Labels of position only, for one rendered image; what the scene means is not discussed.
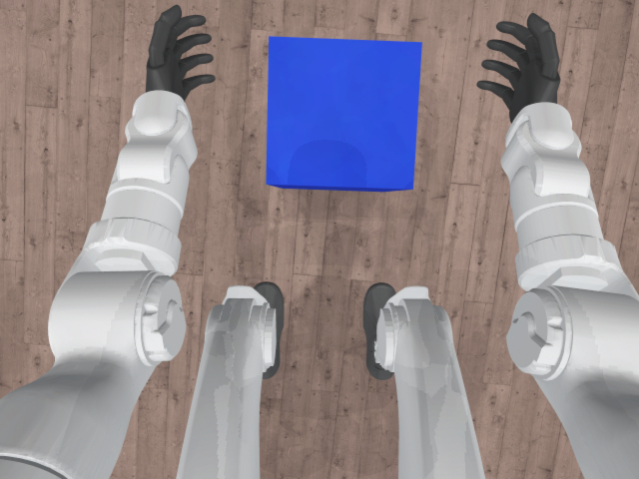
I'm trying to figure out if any robot thigh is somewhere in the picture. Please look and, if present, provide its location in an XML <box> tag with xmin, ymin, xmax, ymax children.
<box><xmin>378</xmin><ymin>299</ymin><xmax>485</xmax><ymax>479</ymax></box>
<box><xmin>176</xmin><ymin>298</ymin><xmax>277</xmax><ymax>479</ymax></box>

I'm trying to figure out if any right robot thigh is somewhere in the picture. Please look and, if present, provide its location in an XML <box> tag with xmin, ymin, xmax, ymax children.
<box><xmin>378</xmin><ymin>299</ymin><xmax>485</xmax><ymax>479</ymax></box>

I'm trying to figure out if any carton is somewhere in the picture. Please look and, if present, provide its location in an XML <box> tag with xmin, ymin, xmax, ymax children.
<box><xmin>266</xmin><ymin>36</ymin><xmax>422</xmax><ymax>192</ymax></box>

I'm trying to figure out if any robot left forearm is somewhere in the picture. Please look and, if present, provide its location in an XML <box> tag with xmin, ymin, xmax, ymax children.
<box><xmin>48</xmin><ymin>90</ymin><xmax>198</xmax><ymax>356</ymax></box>

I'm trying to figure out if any left robot thigh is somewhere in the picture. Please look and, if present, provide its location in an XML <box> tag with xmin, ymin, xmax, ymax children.
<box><xmin>176</xmin><ymin>298</ymin><xmax>277</xmax><ymax>479</ymax></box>

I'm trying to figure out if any robot right upper arm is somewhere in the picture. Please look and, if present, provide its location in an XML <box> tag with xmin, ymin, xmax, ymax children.
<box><xmin>506</xmin><ymin>284</ymin><xmax>639</xmax><ymax>479</ymax></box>

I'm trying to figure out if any robot left hand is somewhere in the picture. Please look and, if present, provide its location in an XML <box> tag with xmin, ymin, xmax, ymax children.
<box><xmin>146</xmin><ymin>5</ymin><xmax>216</xmax><ymax>102</ymax></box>

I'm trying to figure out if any robot right hand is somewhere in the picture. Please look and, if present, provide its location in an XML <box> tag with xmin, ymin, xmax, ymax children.
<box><xmin>476</xmin><ymin>13</ymin><xmax>560</xmax><ymax>124</ymax></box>

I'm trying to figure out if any robot right forearm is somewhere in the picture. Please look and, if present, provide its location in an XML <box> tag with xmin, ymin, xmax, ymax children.
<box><xmin>501</xmin><ymin>102</ymin><xmax>639</xmax><ymax>301</ymax></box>

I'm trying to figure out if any robot left upper arm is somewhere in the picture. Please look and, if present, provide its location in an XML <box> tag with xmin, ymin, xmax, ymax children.
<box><xmin>0</xmin><ymin>270</ymin><xmax>186</xmax><ymax>479</ymax></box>

